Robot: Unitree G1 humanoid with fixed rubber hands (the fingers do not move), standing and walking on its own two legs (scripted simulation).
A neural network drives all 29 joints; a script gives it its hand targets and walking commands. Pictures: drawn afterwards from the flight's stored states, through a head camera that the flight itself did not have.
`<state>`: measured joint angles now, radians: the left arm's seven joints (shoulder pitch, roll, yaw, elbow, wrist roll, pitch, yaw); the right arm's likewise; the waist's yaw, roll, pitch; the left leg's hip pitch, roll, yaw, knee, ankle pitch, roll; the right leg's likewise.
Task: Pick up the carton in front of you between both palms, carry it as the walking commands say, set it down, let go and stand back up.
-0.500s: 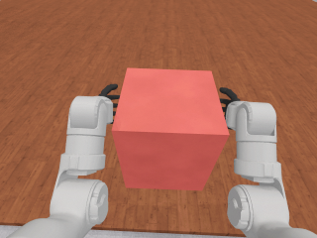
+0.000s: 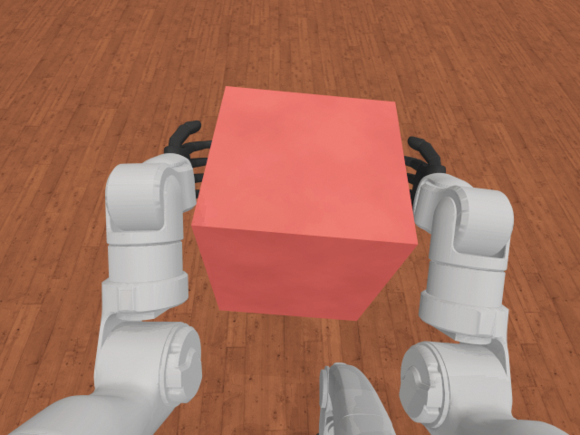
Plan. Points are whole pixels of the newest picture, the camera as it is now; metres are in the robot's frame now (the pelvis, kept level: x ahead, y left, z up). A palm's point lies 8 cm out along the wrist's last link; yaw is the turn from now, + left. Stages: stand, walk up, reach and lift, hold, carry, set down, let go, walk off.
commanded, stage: carry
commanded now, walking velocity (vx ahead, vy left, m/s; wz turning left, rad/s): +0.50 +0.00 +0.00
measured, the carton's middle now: (298, 216) +0.38 -0.01 +0.07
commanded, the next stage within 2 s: none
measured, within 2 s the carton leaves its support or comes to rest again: neither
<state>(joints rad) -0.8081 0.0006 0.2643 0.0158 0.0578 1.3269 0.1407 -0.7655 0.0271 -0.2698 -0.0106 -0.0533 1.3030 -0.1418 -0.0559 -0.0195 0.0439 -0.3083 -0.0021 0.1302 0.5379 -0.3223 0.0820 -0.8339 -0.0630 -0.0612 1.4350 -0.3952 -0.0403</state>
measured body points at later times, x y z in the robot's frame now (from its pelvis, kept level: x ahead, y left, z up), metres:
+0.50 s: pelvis +0.33 -0.04 +0.05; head +0.39 -0.05 +0.49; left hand +0.71 +0.15 +0.20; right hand +0.74 -0.16 +0.20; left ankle +0.39 +0.10 -0.60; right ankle +0.34 -0.10 -0.68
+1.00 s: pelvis +0.65 +0.02 +0.07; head +0.69 +0.04 +0.51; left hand +1.02 +0.16 +0.14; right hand +1.00 -0.15 +0.15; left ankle +0.64 +0.08 -0.68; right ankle +0.69 -0.14 -0.61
